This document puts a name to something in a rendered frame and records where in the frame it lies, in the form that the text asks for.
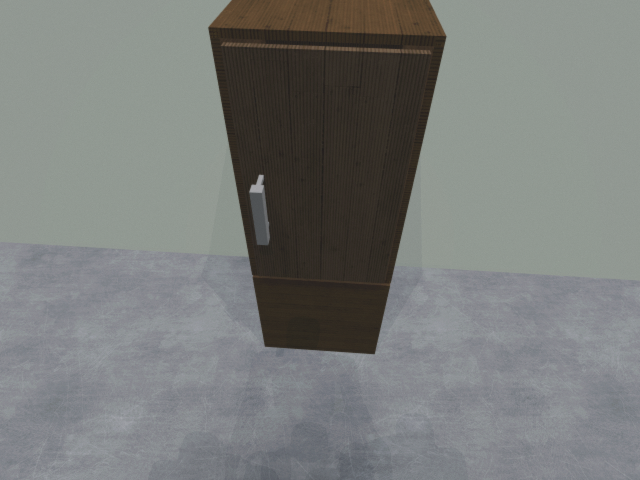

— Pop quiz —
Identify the handle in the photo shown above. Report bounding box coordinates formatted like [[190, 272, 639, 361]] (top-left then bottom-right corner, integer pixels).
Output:
[[249, 175, 270, 245]]

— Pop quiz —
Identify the cupboard door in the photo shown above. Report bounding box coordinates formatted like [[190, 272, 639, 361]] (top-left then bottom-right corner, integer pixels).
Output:
[[221, 42, 431, 283]]

